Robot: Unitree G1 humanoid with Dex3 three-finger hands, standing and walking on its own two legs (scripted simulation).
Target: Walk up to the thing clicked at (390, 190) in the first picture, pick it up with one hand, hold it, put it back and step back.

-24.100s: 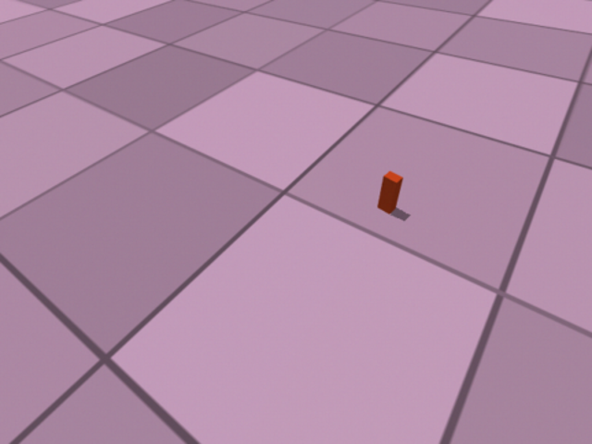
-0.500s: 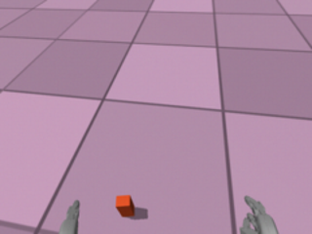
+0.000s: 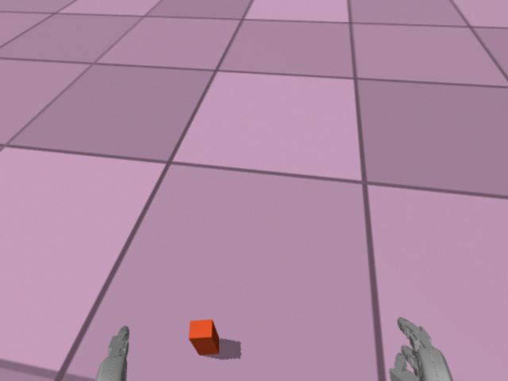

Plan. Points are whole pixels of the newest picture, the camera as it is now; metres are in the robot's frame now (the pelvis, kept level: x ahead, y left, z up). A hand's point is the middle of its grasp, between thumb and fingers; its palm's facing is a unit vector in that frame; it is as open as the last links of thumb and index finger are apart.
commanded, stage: home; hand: left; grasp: from the side
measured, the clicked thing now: (205, 338) +0.39 +0.20 -0.62
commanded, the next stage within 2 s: stand in 0.48 s
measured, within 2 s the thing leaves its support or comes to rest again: neither
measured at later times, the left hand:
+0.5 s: hand out of the picture +0.16 +0.18 -0.06, palm faces +0.10 -0.95 -0.29, open 17.6 cm
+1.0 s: hand out of the picture +0.14 +0.21 -0.10, palm faces -0.03 -0.94 -0.33, open 9.9 cm
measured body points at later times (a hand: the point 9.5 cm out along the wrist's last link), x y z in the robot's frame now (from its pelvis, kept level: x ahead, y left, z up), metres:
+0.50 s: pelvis -0.01 +0.00 +0.00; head +0.02 +0.00 +0.45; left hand +0.15 +0.23 -0.04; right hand +0.15 -0.24 -0.08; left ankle -0.01 +0.13 -0.69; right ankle +0.00 -0.13 -0.69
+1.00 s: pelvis -0.01 +0.00 +0.01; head +0.01 +0.00 +0.46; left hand +0.14 +0.25 -0.07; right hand +0.13 -0.26 -0.10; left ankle -0.01 +0.13 -0.69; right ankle +0.00 -0.13 -0.69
